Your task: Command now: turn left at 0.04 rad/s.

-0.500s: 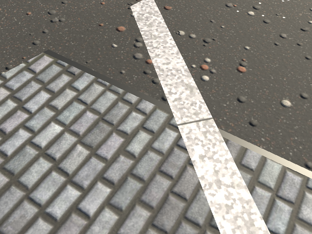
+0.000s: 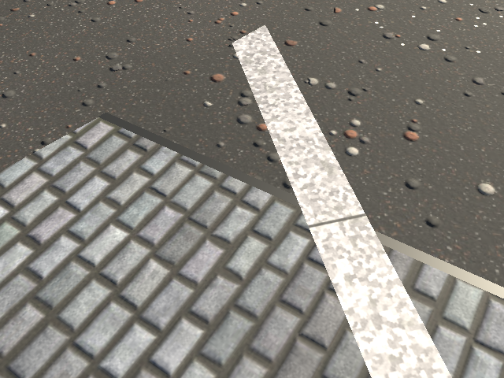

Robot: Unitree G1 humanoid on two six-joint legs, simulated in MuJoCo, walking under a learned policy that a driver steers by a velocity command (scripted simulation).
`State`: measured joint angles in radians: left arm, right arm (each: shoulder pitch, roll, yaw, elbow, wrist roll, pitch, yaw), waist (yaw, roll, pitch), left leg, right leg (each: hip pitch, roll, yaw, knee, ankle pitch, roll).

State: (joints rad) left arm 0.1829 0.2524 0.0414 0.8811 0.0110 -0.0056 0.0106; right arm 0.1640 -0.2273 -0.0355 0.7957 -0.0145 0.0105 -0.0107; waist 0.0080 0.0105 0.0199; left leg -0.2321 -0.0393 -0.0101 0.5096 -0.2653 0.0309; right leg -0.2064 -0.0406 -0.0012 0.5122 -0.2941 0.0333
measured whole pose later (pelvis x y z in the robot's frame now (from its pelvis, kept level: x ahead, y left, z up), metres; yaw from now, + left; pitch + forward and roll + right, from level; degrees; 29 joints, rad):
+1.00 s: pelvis +0.00 -0.01 +0.00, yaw -1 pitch -1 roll +0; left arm 0.25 0.21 0.01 1.08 0.00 -0.01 0.04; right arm 0.19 -0.20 -0.03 1.09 0.00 0.00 -0.04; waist 0.00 0.00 0.04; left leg -0.21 -0.01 -0.01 0.49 -0.25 0.01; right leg -0.19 -0.02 0.00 0.49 -0.27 0.02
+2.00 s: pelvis +0.31 +0.00 -0.01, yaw -2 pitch +1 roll +1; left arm 0.36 0.23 0.04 1.00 -0.03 -0.11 0.01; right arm 0.09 -0.24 -0.05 0.93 0.01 -0.10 0.04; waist 0.01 -0.02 0.04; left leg -0.37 -0.05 0.07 0.49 -0.14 0.07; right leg -0.35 -0.04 0.05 1.24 -0.37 -0.04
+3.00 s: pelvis +0.89 -0.05 -0.02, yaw -3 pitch +2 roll -1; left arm 0.40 0.25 0.06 1.01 -0.01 -0.06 0.01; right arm 0.00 -0.24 -0.05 0.86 0.01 -0.11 0.03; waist 0.05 0.00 0.03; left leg -0.50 0.02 0.05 0.56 -0.07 0.06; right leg -0.04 -0.01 0.00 0.63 -0.50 -0.01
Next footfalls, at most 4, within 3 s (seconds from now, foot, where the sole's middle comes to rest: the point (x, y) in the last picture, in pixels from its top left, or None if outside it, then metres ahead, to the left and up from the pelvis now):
1.88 left None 0.43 0.08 -0.77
2.40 right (330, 307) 0.72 -0.17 -0.77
2.96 left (251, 218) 1.05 0.05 -0.77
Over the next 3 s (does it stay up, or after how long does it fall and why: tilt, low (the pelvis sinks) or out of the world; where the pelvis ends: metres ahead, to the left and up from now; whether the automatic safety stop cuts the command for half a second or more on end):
stays up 0.89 -0.05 -0.02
